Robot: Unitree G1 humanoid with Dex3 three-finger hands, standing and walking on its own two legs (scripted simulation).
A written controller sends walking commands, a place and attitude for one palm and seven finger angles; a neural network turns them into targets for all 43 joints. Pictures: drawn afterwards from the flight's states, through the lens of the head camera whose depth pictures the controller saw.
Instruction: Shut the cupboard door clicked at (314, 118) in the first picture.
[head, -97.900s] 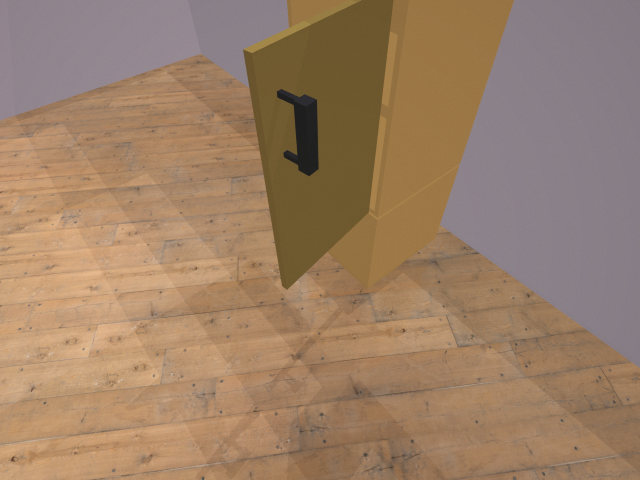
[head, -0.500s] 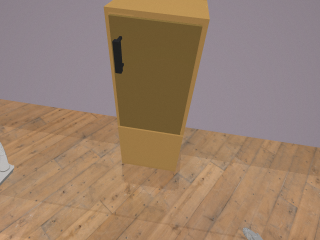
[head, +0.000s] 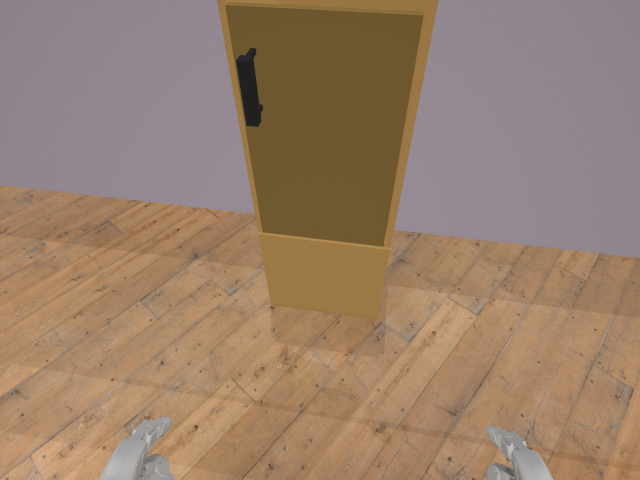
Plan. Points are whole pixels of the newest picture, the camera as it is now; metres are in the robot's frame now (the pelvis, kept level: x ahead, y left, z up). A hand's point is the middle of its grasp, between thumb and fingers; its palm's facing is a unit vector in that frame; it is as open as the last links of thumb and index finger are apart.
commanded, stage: let the arm hang, fingers relaxed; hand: left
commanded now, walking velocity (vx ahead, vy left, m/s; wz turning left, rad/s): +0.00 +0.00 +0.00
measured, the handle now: (252, 87) +0.79 +0.16 +0.12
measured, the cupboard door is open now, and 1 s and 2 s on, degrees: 0 0 0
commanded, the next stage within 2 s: look to check the result in 0.88 s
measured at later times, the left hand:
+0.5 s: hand out of the picture -0.06 +0.20 -0.16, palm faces +0.03 -0.96 -0.26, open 7.3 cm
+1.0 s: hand out of the picture +0.02 +0.15 -0.16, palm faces +0.02 -0.98 -0.18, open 7.3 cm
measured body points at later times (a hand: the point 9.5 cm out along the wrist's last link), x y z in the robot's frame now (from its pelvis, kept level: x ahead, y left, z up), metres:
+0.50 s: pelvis -0.01 -0.01 +0.01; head -0.01 -0.02 +0.46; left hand -0.06 +0.25 -0.14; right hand -0.03 -0.25 -0.15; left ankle +0.06 +0.09 -0.73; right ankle -0.01 -0.12 -0.73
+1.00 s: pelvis +0.01 -0.02 +0.01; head +0.01 -0.02 +0.46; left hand +0.02 +0.20 -0.15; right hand +0.02 -0.24 -0.15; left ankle +0.06 +0.09 -0.73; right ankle -0.01 -0.12 -0.73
